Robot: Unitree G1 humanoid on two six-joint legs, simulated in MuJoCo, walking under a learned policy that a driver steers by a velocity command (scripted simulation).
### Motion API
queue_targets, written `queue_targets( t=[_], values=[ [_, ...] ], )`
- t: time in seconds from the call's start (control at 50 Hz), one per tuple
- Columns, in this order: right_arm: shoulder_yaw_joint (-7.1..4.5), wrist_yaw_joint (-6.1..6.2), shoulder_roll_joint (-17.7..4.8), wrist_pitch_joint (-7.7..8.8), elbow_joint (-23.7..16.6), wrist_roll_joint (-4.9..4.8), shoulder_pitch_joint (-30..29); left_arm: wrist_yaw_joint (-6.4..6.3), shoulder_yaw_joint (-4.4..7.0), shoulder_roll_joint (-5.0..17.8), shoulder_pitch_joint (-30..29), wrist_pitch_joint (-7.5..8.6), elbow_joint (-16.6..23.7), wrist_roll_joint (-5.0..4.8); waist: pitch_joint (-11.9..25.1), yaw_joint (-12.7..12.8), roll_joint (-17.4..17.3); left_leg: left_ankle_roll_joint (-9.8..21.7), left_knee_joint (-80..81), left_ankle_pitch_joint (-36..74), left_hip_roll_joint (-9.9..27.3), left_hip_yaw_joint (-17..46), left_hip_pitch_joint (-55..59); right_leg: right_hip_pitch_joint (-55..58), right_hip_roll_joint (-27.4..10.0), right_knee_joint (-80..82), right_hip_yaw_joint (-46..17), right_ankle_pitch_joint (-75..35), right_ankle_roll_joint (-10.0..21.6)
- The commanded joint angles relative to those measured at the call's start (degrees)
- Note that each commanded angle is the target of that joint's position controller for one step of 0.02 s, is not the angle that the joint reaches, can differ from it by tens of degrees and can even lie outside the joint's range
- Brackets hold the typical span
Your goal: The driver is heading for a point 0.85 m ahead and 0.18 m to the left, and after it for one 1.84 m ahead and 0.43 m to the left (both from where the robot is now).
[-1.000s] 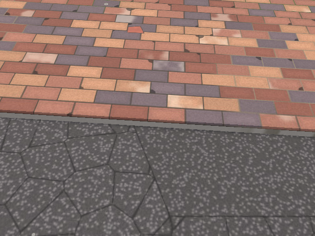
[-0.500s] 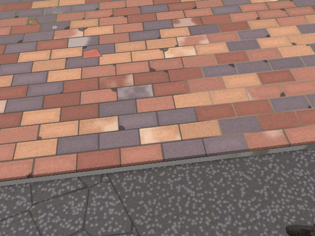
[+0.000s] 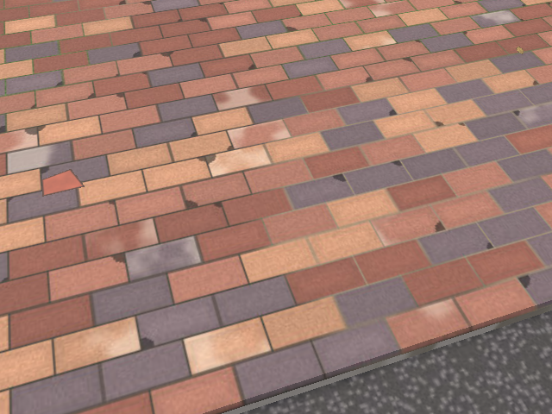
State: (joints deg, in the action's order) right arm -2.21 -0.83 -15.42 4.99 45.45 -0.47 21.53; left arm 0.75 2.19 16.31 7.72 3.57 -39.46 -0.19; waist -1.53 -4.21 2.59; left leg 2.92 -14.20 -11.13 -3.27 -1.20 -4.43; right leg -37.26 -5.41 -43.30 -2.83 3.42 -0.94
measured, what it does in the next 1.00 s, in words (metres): climbs, turning left: right foot, then left foot 0.05 m higher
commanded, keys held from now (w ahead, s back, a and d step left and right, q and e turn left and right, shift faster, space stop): w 0.12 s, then w+q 0.88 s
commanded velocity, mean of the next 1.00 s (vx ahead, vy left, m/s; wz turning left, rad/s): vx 0.50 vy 0.00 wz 0.37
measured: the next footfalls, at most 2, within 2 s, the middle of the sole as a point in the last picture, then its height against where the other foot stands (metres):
right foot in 0.18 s outside the picture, level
left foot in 0.68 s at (201, 386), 0.05 m higher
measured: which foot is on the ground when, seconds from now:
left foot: down 0.00-0.20, up 0.22-0.66, down 0.68-1.00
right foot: up 0.00-0.16, down 0.18-0.74, up 0.76-1.00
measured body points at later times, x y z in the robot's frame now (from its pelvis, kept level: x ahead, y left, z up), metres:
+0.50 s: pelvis +0.28 -0.05 +0.00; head +0.29 -0.06 +0.45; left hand +0.28 +0.23 -0.12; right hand +0.46 -0.30 -0.11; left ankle +0.35 +0.13 -0.65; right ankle +0.24 -0.15 -0.75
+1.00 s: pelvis +0.53 +0.04 +0.05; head +0.55 +0.06 +0.50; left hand +0.62 +0.36 -0.03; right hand +0.71 -0.18 -0.06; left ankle +0.50 +0.13 -0.70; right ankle +0.71 -0.08 -0.63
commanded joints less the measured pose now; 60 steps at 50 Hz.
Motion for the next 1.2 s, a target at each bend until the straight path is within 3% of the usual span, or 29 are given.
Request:
queue_targets(
  t=[0.02,0.12,0.16,0.18,0.2,0.22,0.24,0.26,0.3,0.4,0.5,0.56,0.58,0.62,0.66,0.7,0.72,0.74,0.76,0.78,0.8,0.84,0.88,0.96,1.06,1.12,1.16,1.18,1.2],
  values=[
    [-2.56,0.48,-10.54,0.45,-2.45,-0.56,-0.29,0.6,0.21,2.06,-6.67,1.27,4.92,-0.39,-0.98,-0.53,-6.61,8.44,5.91,12.79,13.7,7.02,-2.26,3.92,1.75,8.06,2.03,-7.52,-0.23],
    [-3.01,0.98,-11.6,-0.99,-0.18,-0.96,1.49,1.84,0.81,3.85,-10.13,1.94,6.82,-0.76,-1.62,0.38,-7.26,6.77,1.46,18.12,17.65,8.59,6.11,4.61,2.91,14.07,1.53,-1.57,3.0],
    [-3.05,1.24,-12.12,-1.59,-0.07,-1.03,0.34,1.55,2.11,6.13,-3.32,2.26,5.28,-0.34,2.57,5.08,-7.29,5.09,-7.35,31.73,15.84,7.74,5.49,16.64,5.32,17.33,3.38,-0.04,5.16],
    [-2.42,1.3,-10.78,-1.64,-0.43,-0.62,0.13,0.96,3.46,8.97,5.23,2.28,3.04,0.03,8.57,9.1,-6.45,3.43,-17.61,32.32,12.87,6.01,0.44,30.38,3.97,16.95,2.49,-1.88,7.02],
    [-0.79,1.37,-6.67,-1.39,-2.56,1.15,-0.01,0.17,4.61,13.73,16.01,2.0,1.54,0.82,18.48,12.6,1.71,1.06,-36.35,12.69,8.35,3.58,-12.41,48.66,-8.55,14.32,-10.72,-5.61,10.66],
    [0.52,1.07,-1.91,-0.52,-2.66,-0.24,8.22,0.49,4.88,15.58,16.81,1.5,0.6,0.88,24.88,8.34,15.96,-1.51,-52.39,-22.84,0.66,5.07,-31.73,62.14,-18.93,20.45,-34.08,7.57,18.21],
    [-1.1,0.93,-8.67,-0.09,-1.67,-1.63,3.82,0.41,3.57,9.74,15.75,1.39,1.02,0.28,19.14,10.87,7.68,-1.49,-57.76,-21.75,3.63,9.98,-37.12,56.87,-17.0,23.98,-33.24,16.02,16.08],
    [-1.87,0.78,-10.42,0.08,-3.18,-2.27,-1.24,0.22,2.85,7.89,12.39,1.45,0.92,-0.04,11.15,10.24,5.11,-1.27,-57.69,-16.09,5.86,8.75,-39.34,49.53,-15.25,25.53,-24.66,14.83,13.92],
    [-2.03,1.06,-8.85,-0.47,-3.59,-1.1,-4.3,0.46,2.07,5.21,6.23,1.85,0.78,0.44,4.51,6.81,1.7,-2.21,-53.55,-8.2,9.47,7.43,-35.8,37.24,-10.97,29.52,-14.72,6.57,12.48],
    [-1.86,1.14,-4.77,-3.13,-3.78,-1.05,-3.38,0.11,2.61,5.13,4.08,3.57,-1.92,1.05,1.05,3.54,1.49,-4.26,-52.49,-0.64,11.04,7.71,-34.26,29.61,-9.48,35.23,-1.9,-5.94,12.79],
    [-1.84,0.8,-4.04,-3.93,-5.81,-0.85,-8.1,-1.05,2.56,5.53,6.86,2.1,-4.44,1.31,-1.72,4.73,-0.06,-4.91,-51.27,5.75,10.4,7.5,-43.35,34.9,-9.89,34.84,5.08,-9.79,12.04],
    [-0.78,-0.54,-2.16,-3.66,-9.26,-0.71,-15.47,-1.45,2.67,6.87,8.73,0.61,-5.34,1.08,-4.03,7.3,-0.23,-4.28,-40.88,7.92,9.97,2.83,-43.02,36.37,-9.07,34.66,9.62,-9.6,10.32],
    [0.46,-1.08,0.41,-3.71,-11.23,-0.27,-19.33,-1.64,3.16,8.56,10.05,-0.04,-5.91,0.66,-5.23,8.85,0.16,-3.57,-39.61,1.95,9.59,-0.63,-43.14,36.38,-10.82,35.38,10.22,-12.01,10.58],
    [0.8,-2.12,0.39,-3.61,-13.61,-0.59,-22.27,-1.92,3.36,9.42,11.91,-1.14,-6.6,0.18,-5.89,9.25,-1.05,-1.84,-34.88,-0.92,9.16,-2.83,-42.59,39.64,-11.91,33.83,11.44,-17.18,9.88],
    [-0.49,-2.36,-2.22,-3.46,-13.64,-0.31,-17.47,-2.13,3.59,11.03,11.15,-1.65,-6.54,0.14,-0.77,5.77,3.07,0.97,-37.07,-8.39,3.34,-8.79,-33.64,41.02,-12.34,25.82,14.3,-42.55,9.84],
    [-3.11,-2.18,-6.64,-3.38,-11.16,-1.2,-4.09,-2.88,3.38,11.78,8.15,-1.96,-5.6,-0.88,7.44,-2.77,4.55,5.45,-29.32,-4.96,-1.68,-9.14,-14.01,36.73,-9.76,7.62,17.21,-59.48,7.35],
    [-5.74,-1.24,-11.48,-3.61,-8.45,-1.51,3.63,-3.09,2.71,9.73,8.86,-1.2,-3.88,-1.03,13.03,-5.6,0.15,9.8,-26.33,-5.03,-1.08,-0.72,4.94,21.9,-5.09,-5.52,17.46,-49.75,4.43],
    [-8.05,0.12,-18.76,-4.34,-9.31,-1.51,6.76,-2.69,0.96,5.74,6.59,0.52,-0.61,-0.11,17.48,-6.36,-16.47,19.51,-11.25,-13.83,15.07,32.51,19.85,2.02,5.49,-33.6,14.79,-1.35,0.01],
    [-5.99,0.34,-15.69,-3.26,-11.34,0.5,3.08,-0.73,1.23,6.99,6.35,3.33,-0.37,-0.12,24.67,-4.07,-14.03,20.84,-3.12,-16.66,20.53,50.74,20.94,-2.77,7.43,-40.13,-3.76,20.35,1.81],
    [-4.54,0.14,-11.54,-2.43,-11.58,1.41,1.34,0.58,1.94,8.3,1.83,4.27,0.52,-2.43,17.18,-3.76,-7.82,18.05,-2.99,-17.13,20.15,44.15,14.86,-5.65,5.24,-40.79,-4.86,19.75,2.8],
    [-4.13,-0.27,-9.82,-1.66,-10.78,0.76,-0.33,0.83,1.34,5.95,0.38,4.68,1.84,-2.3,9.39,-0.87,-2.68,16.1,-2.87,-14.32,18.0,37.81,6.46,-6.58,3.04,-34.46,-3.94,17.73,3.51],
    [-3.0,-0.36,-5.96,-1.05,-11.23,0.31,-5.95,0.11,1.66,5.08,2.86,3.84,0.63,-0.72,3.97,4.32,-4.03,13.5,-1.93,-4.25,13.42,26.96,-5.64,-0.11,-0.47,-27.26,-3.29,15.7,3.32],
    [-2.88,-0.05,-5.45,-1.0,-11.86,0.07,-7.24,0.01,1.78,4.91,4.65,2.41,0.18,-0.23,2.92,6.02,-5.19,13.67,0.77,-1.89,11.7,23.56,-9.91,1.78,-0.67,-25.21,-2.49,14.53,2.21],
    [-3.67,1.33,-7.88,-1.15,-11.59,-0.22,-5.62,-0.4,0.52,2.39,-2.29,1.55,1.49,1.28,0.92,4.07,-5.27,12.51,2.28,2.93,8.58,15.77,-15.66,5.05,1.4,-7.79,1.18,4.27,-1.43],
    [-4.84,1.65,-10.64,-1.58,-10.04,-1.26,-1.45,0.49,0.52,3.52,-9.28,2.35,3.28,-0.53,1.83,0.66,-8.96,9.97,-0.62,-4.36,10.19,17.87,-12.88,11.1,4.32,9.52,-0.05,-4.06,-2.9],
    [-4.45,1.52,-8.88,-1.66,-9.2,-1.01,-1.36,0.98,1.68,6.01,-6.31,2.84,2.58,-0.72,2.33,2.04,-10.47,8.19,-5.47,-7.12,12.56,21.06,-9.56,14.56,3.02,11.86,-1.2,-1.98,-0.92],
    [-3.69,1.24,-6.47,-2.11,-8.93,-0.34,-1.28,0.91,2.67,6.63,0.29,3.04,0.62,-0.28,3.69,5.22,-10.49,6.02,-12.42,-5.56,10.19,20.1,-10.09,22.54,3.86,14.03,1.06,3.05,1.38],
    [-2.48,1.06,-3.09,-2.13,-9.15,0.04,-0.44,0.72,3.4,8.67,6.96,3.5,-0.46,0.6,8.15,7.9,-5.73,3.65,-25.92,-5.86,6.43,16.25,-13.42,31.95,-1.73,15.85,-5.1,7.0,3.98],
    [-1.26,1.12,0.7,-1.6,-10.43,-0.16,5.11,0.5,4.46,14.48,10.98,3.24,-0.94,1.73,12.64,5.64,11.02,-0.61,-45.98,-19.59,-0.91,8.98,-28.79,46.48,-13.37,22.79,-27.89,16.65,10.81]
  ],
)
Over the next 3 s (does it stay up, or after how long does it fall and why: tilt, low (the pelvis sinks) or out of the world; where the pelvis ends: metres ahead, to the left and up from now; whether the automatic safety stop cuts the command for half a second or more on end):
stays up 1.55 0.34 0.05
